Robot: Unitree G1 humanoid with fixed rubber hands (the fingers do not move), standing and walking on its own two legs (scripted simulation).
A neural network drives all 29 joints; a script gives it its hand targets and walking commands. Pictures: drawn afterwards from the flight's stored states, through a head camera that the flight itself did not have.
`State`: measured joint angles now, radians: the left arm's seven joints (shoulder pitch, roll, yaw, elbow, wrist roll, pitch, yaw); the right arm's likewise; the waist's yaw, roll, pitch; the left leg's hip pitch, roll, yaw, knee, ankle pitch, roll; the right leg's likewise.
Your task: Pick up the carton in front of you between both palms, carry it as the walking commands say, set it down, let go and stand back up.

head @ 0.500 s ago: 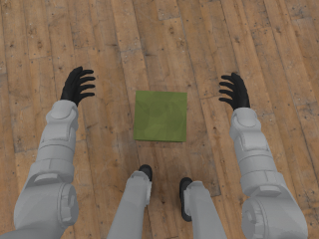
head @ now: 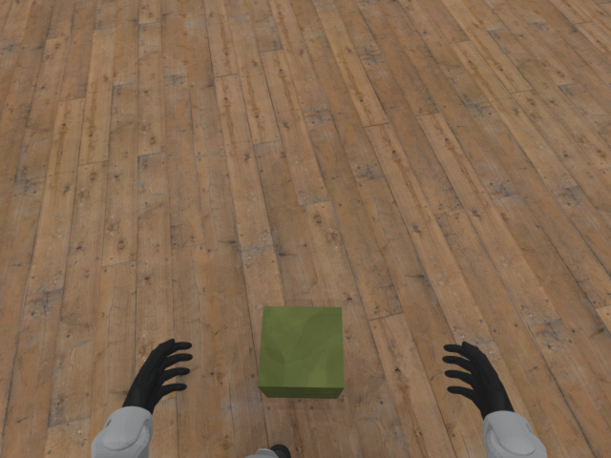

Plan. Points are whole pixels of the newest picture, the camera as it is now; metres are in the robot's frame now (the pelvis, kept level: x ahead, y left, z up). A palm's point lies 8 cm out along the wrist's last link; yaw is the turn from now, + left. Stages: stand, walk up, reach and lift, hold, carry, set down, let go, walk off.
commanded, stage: let go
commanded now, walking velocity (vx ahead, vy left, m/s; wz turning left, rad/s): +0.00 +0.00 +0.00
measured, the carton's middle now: (302, 354) +0.38 +0.04 -0.64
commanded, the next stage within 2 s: stand in 0.58 s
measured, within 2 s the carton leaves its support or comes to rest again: neither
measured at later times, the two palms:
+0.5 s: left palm (149, 428) +0.17 +0.21 -0.05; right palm (540, 447) +0.17 -0.25 -0.05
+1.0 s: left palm (94, 448) +0.15 +0.29 -0.08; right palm out of the picture +0.15 -0.29 -0.07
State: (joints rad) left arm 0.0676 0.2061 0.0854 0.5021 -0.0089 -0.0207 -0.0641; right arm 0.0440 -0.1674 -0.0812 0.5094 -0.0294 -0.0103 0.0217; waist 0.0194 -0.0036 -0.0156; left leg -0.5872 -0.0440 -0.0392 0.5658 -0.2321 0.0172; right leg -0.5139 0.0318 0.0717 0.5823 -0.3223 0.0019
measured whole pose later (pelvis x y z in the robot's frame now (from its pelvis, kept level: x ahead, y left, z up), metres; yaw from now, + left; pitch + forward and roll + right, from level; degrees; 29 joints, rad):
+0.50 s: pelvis +0.01 -0.02 +0.01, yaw +0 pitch -5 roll +1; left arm 0.22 0.21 0.05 0.42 0.02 0.14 -0.08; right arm 0.21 -0.20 -0.03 0.43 -0.01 0.14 0.06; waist 0.00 -0.03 0.11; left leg -0.11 -0.03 -0.04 0.44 -0.24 -0.01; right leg -0.04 0.04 0.06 0.46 -0.32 -0.03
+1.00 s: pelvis +0.02 +0.00 +0.01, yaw -1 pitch +0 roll +0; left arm 0.22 0.34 0.04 0.71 0.03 0.02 0.02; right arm 0.15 -0.32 -0.04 0.80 -0.04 0.00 -0.02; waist 0.00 -0.03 0.01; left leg -0.22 -0.03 -0.02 0.51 -0.28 0.02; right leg -0.13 0.03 0.07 0.47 -0.34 0.00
